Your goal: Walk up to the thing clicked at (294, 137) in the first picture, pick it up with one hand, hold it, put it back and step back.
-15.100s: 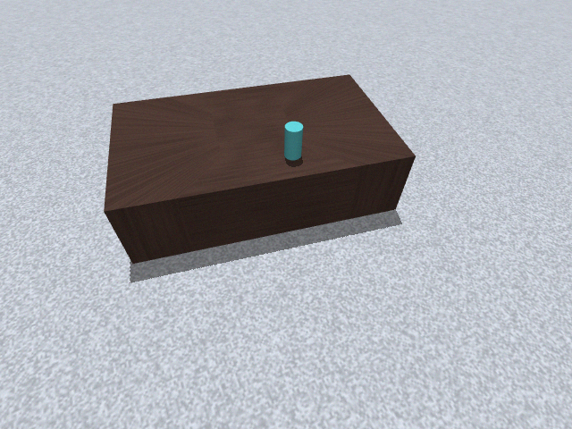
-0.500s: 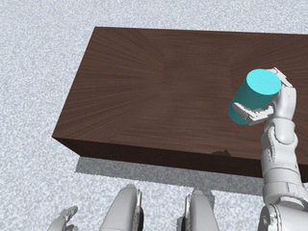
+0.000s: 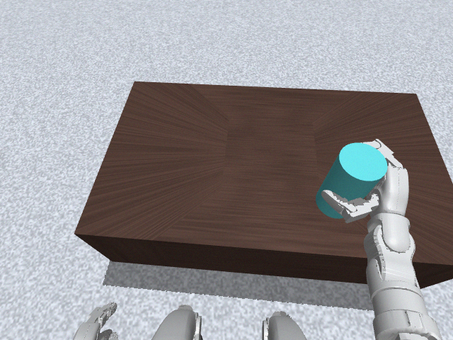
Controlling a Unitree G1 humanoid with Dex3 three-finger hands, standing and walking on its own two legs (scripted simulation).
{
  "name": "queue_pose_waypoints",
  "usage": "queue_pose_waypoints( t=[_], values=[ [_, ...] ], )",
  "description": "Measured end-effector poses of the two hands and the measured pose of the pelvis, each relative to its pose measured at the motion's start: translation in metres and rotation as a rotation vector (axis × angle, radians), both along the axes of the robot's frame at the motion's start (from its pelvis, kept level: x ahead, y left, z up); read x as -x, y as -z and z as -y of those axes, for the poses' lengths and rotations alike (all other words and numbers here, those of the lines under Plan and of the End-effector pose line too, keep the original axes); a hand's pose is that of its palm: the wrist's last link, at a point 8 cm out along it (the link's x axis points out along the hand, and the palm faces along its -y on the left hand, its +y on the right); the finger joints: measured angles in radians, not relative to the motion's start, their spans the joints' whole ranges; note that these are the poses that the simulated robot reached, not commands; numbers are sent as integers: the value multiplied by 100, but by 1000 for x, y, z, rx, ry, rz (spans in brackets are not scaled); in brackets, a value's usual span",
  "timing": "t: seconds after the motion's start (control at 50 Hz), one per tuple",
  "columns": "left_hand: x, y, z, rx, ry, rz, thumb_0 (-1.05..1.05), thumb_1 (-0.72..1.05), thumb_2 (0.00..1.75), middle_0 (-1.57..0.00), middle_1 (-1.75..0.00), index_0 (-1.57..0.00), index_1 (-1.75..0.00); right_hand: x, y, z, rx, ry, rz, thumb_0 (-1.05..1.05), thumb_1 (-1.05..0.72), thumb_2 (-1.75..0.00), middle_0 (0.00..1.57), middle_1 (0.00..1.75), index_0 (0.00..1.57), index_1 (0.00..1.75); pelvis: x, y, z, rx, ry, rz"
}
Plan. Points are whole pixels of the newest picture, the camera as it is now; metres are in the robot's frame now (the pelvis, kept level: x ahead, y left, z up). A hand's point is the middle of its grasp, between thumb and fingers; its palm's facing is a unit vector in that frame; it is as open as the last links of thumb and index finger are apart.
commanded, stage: lift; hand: right
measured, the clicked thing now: (346, 183) +0.38 -0.18 +0.04
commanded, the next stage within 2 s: hold in 0.58 s
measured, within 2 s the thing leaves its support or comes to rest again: neither
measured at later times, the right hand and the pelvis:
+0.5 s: hand (351, 179) +0.37 -0.17 +0.07, palm faces +0.16 +0.99 +0.01, open 10.3 cm; pelvis +0.01 +0.00 +0.02, yaw +0 degrees
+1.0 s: hand (354, 184) +0.35 -0.17 +0.09, palm faces +0.16 +0.99 +0.01, open 10.3 cm; pelvis +0.01 +0.00 +0.03, yaw +0 degrees
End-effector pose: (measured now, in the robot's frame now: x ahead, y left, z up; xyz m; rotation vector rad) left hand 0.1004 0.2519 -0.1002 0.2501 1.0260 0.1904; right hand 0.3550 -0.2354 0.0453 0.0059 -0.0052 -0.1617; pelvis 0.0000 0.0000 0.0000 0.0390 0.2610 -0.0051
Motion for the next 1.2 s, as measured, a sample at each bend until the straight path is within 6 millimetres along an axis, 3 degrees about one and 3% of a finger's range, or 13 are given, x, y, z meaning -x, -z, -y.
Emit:
queue_pose_waypoints(
  t=[0.48, 1.2],
  values=[
    [-14, -21, -1, 13, -7, 29, 1, 90, 88, -20, -29, -20, -28, 14, -27, -11, -5, -6, 15, -1, 53, -114, 76, 112, 76, 111, -12, -22, -3, 10, -3, 69],
    [-34, -34, 9, 38, 24, 92, 1, 91, 88, -20, -30, -21, -29, 37, -44, -15, -1, 3, 25, -1, 52, -113, 75, 112, 75, 110, -13, -32, -4, 17, -2, 118]
  ],
)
